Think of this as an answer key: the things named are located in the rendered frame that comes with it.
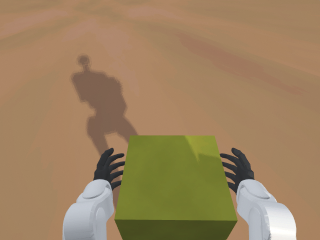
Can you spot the right robot forearm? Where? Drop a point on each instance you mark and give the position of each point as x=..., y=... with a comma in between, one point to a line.
x=266, y=218

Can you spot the carton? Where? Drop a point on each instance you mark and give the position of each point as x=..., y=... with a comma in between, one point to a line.
x=174, y=187

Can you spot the left robot hand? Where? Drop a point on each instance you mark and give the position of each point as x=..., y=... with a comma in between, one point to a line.
x=104, y=168

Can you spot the left robot forearm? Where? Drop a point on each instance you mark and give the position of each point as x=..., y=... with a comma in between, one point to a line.
x=86, y=219

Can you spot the right robot hand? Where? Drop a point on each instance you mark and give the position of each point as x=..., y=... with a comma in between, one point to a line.
x=242, y=169

